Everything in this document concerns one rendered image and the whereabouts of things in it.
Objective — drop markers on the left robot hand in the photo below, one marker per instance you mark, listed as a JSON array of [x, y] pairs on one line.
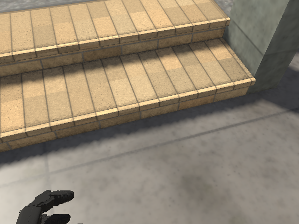
[[33, 212]]

